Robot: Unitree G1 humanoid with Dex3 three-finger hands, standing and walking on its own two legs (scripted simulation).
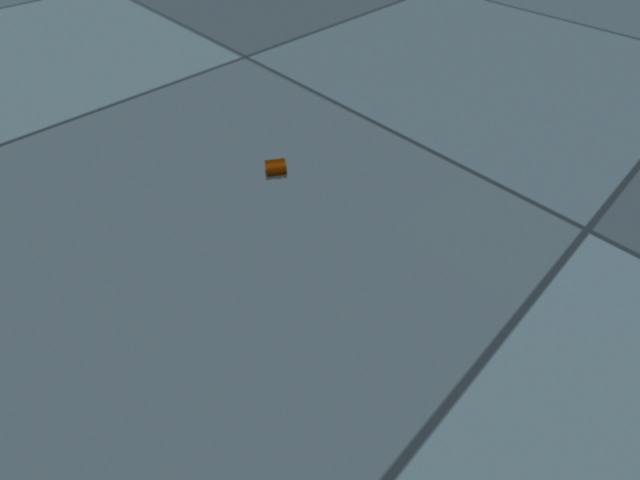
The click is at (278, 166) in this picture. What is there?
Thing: lying can
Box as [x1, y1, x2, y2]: [265, 158, 286, 176]
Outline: 284,158 265,161 267,176 286,174
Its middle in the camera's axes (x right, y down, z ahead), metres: -0.23 -0.38 +1.98
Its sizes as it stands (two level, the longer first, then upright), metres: 0.102 0.084 0.084
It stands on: the floor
